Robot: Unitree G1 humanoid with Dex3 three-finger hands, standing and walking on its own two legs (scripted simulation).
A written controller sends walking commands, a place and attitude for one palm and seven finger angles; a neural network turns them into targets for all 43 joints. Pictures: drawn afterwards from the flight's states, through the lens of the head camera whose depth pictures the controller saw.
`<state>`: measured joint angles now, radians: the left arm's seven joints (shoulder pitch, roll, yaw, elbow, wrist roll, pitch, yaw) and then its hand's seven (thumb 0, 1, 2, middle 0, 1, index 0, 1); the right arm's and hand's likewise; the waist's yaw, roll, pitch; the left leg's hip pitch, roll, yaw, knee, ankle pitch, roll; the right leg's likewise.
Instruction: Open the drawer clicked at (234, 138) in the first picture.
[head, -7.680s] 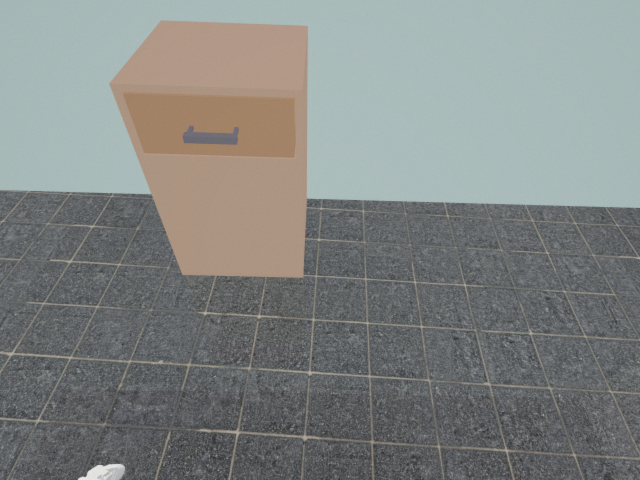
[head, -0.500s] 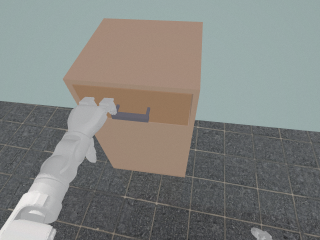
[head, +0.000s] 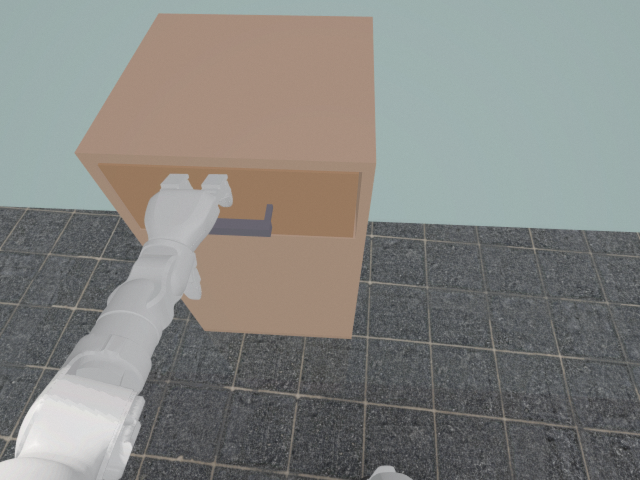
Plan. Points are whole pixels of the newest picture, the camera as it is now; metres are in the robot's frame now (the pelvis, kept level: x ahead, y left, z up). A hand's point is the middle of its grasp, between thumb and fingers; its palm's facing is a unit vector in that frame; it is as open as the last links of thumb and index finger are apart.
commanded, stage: move the hooked fingers above the handle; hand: left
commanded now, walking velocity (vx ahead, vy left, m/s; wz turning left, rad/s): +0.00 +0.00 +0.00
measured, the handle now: (233, 217) +0.54 +0.16 -0.08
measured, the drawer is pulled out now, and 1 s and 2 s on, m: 0.00 0.00 0.00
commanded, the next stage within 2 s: none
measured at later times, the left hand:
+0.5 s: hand (226, 217) +0.50 +0.15 -0.02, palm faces -0.03 +0.01 -1.00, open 13.7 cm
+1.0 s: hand (226, 217) +0.50 +0.15 -0.02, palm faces +0.00 +0.00 -1.00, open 13.6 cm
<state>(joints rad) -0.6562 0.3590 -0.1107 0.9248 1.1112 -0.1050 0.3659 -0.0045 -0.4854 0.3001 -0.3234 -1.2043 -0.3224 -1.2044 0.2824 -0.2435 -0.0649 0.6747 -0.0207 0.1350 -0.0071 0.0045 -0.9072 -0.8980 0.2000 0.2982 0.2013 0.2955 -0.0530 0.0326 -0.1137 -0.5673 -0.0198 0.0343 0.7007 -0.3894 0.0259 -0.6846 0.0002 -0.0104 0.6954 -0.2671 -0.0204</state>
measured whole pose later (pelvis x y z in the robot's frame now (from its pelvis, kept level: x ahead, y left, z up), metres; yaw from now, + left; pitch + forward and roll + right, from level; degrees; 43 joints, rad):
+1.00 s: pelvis -0.04 +0.00 -0.05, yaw +1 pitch +25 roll +0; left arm -1.06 0.42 -0.12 1.26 1.13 -0.02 0.43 0.00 -0.49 0.30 -0.34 -1.23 -0.34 -1.25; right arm 0.33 -0.28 -0.02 0.67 -0.04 0.08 -0.01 0.00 -0.91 -0.90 0.20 0.30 0.20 0.30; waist -0.19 0.04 -0.16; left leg -0.99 -0.02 0.01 1.02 -0.46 0.03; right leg -1.08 -0.01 -0.04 0.95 -0.31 -0.02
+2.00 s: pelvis -0.07 +0.00 -0.07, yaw +1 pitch +26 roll +0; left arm -1.17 0.51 -0.11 1.28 1.13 -0.03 0.36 0.00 -0.49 0.30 -0.34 -1.24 -0.36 -1.25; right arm 0.34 -0.29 0.03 0.64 -0.02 0.07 -0.05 0.00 -0.91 -0.90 0.20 0.30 0.20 0.30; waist -0.23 0.05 -0.13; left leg -1.12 -0.02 0.02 1.12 -0.45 0.04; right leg -1.20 -0.01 -0.03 1.03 -0.28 -0.02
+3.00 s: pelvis -0.10 +0.00 -0.11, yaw +1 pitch +28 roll +0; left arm -1.28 0.56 -0.13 1.29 1.12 0.02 0.31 0.00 -0.49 0.30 -0.32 -1.20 -0.27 -1.35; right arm 0.33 -0.29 0.05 0.64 0.01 0.04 -0.06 0.00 -0.91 -0.90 0.20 0.30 0.20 0.30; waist -0.26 0.05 -0.15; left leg -1.31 -0.02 0.02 1.29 -0.48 0.04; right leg -1.39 0.00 -0.02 1.20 -0.31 -0.03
